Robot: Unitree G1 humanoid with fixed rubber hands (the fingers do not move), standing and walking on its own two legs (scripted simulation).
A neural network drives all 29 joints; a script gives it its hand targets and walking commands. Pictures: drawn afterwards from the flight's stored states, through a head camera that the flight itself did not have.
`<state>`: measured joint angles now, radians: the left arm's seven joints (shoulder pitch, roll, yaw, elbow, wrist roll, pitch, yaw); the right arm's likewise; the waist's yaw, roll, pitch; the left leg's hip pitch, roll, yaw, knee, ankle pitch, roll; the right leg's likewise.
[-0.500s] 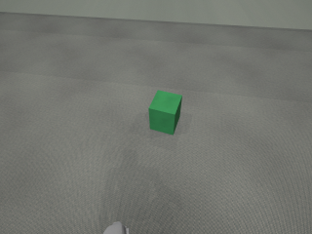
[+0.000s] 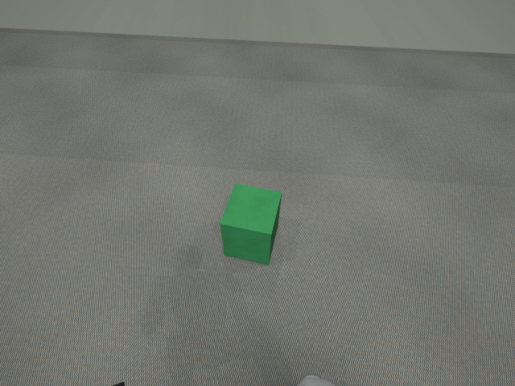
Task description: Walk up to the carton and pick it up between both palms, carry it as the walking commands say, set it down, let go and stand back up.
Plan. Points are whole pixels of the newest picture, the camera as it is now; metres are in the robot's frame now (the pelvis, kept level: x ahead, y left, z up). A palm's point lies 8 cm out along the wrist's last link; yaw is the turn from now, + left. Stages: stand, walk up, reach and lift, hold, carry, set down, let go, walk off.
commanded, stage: walk up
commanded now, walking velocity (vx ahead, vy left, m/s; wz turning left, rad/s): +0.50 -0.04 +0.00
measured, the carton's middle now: (252, 225) +0.82 -0.05 -0.64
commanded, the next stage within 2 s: none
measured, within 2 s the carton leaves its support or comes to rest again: neither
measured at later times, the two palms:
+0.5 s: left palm (125, 379) +0.19 +0.22 -0.16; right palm (356, 267) +0.35 -0.23 -0.12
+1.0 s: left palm (160, 257) +0.42 +0.18 -0.14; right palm (359, 265) +0.36 -0.25 -0.14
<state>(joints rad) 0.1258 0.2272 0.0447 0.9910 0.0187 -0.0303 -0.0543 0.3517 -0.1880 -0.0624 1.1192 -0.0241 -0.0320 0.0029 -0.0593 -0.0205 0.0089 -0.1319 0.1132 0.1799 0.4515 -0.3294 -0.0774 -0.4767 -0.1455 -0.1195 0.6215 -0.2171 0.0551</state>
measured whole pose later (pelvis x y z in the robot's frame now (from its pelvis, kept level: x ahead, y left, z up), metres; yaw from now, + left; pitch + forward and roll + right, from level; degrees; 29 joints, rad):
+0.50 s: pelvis +0.23 -0.01 +0.00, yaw -1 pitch +1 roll +0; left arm 0.32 0.20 0.04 1.13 0.02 -0.01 0.00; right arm 0.10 -0.14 -0.03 0.99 -0.03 -0.05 0.00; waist 0.04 -0.08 0.04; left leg -0.34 0.07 0.19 0.59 -0.26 0.03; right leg -0.33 -0.08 -0.09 1.00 -0.51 0.03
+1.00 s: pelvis +0.37 -0.04 +0.00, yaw +1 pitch +2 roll -1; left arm 0.16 0.14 0.03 1.11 0.01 -0.02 0.05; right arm 0.24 -0.12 -0.01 1.16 0.01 0.00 -0.04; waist -0.02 0.00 0.01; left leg -0.08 0.10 0.12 0.43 -0.37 -0.05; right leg -0.17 -0.04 -0.18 0.46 -0.32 -0.01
